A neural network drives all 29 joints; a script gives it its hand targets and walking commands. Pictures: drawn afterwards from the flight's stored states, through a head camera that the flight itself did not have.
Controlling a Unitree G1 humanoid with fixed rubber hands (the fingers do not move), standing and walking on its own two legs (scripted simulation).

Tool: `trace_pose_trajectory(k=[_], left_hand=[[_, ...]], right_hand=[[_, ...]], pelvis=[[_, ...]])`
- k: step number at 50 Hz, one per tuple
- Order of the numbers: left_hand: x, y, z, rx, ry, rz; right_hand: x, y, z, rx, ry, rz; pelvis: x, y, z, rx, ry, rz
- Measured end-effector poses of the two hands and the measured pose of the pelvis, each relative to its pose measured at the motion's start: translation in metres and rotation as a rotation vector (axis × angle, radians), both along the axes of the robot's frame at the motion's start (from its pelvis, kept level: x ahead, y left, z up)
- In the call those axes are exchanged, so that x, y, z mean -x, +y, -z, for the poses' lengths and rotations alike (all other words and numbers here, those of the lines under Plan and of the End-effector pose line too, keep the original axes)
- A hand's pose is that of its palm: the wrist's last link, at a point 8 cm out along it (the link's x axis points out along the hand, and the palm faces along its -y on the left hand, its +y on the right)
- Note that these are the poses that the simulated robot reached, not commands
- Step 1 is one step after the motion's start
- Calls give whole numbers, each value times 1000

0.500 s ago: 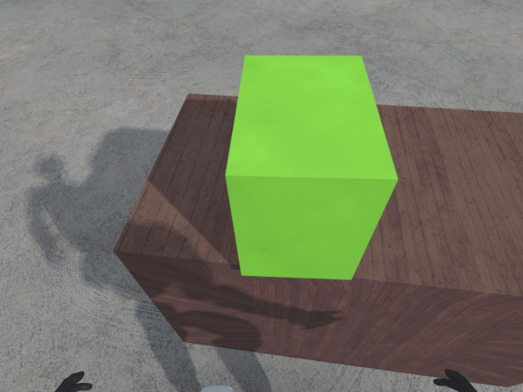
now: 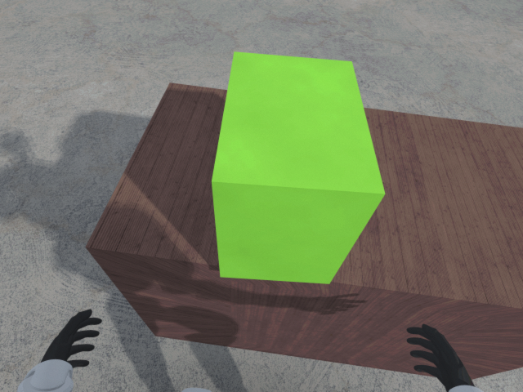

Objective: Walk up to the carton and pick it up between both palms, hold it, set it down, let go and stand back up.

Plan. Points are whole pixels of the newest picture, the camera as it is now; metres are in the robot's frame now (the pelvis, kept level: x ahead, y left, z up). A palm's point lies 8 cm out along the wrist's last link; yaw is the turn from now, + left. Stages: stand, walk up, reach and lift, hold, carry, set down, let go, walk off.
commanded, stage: reach and lift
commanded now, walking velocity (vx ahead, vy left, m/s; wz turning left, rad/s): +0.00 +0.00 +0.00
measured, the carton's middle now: (283, 172) +0.46 -0.02 +0.04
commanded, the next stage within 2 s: none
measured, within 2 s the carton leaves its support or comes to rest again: neither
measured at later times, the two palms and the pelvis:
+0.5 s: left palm (47, 357) +0.16 +0.29 +0.00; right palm (435, 383) +0.15 -0.22 -0.01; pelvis -0.03 +0.01 +0.01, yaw +1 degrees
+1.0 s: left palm (111, 316) +0.21 +0.21 +0.03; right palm (441, 340) +0.19 -0.22 +0.03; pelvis +0.00 +0.00 +0.01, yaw +0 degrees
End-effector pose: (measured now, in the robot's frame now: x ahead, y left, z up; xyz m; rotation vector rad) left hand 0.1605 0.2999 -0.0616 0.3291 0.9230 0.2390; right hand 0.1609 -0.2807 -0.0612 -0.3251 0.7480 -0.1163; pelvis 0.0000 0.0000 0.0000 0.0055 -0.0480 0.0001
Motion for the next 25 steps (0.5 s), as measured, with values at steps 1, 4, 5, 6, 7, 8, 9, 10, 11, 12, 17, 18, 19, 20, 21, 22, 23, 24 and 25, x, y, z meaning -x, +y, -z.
trace_pose_trajectory(k=[1,4,5,6,7,8,9,10,11,12,17,18,19,20,21,22,23,24,25], left_hand=[[2,-1,-2,-3,-11,4],[7,-5,-9,-11,-46,15],[9,-6,-11,-13,-58,19],[10,-7,-14,-16,-70,22],[11,-8,-16,-17,-83,25],[13,-10,-18,-17,-95,27],[14,-11,-19,-14,-108,27],[15,-12,-21,-9,-121,27],[15,-14,-22,-3,-133,27],[16,-16,-23,4,-145,26],[16,-21,-31,39,-202,29],[15,-21,-34,44,-218,31],[13,-20,-37,48,-237,35],[11,-20,-41,50,-257,40],[8,-19,-45,52,-277,45],[6,-18,-50,53,-296,51],[4,-16,-54,54,-313,56],[2,-15,-58,55,-328,60],[1,-13,-61,57,-341,64]], right_hand=[[0,2,-2,-7,-15,-2],[3,9,-5,-33,-55,3],[5,12,-5,-42,-65,8],[7,14,-6,-51,-75,13],[10,17,-6,-59,-85,19],[13,19,-7,-67,-96,25],[16,21,-8,-74,-108,30],[18,23,-9,-80,-121,35],[20,25,-11,-84,-136,39],[22,27,-13,-87,-149,41],[26,35,-29,-77,-211,34],[25,37,-33,-74,-224,32],[24,40,-37,-71,-236,30],[22,43,-41,-70,-247,26],[21,46,-44,-69,-256,23],[18,50,-47,-68,-265,18],[16,53,-50,-68,-272,14],[14,57,-53,-69,-278,9],[12,61,-56,-70,-284,5]], pelvis=[[1,-1,-1,-2,-2,0],[5,-5,-3,-8,-11,-1],[7,-6,-4,-10,-14,-2],[8,-7,-4,-11,-17,-2],[10,-8,-5,-13,-20,-2],[12,-9,-5,-15,-22,-2],[13,-10,-5,-16,-24,-2],[15,-11,-5,-18,-27,-2],[17,-11,-5,-19,-29,-2],[18,-12,-5,-19,-31,-2],[25,-10,-5,-20,-41,-3],[26,-9,-5,-20,-42,-4],[27,-8,-5,-20,-43,-4],[28,-6,-5,-20,-45,-5],[28,-4,-5,-20,-45,-6],[29,-1,-5,-20,-46,-8],[29,1,-5,-20,-47,-10],[29,4,-5,-20,-47,-12],[29,7,-5,-20,-48,-14]])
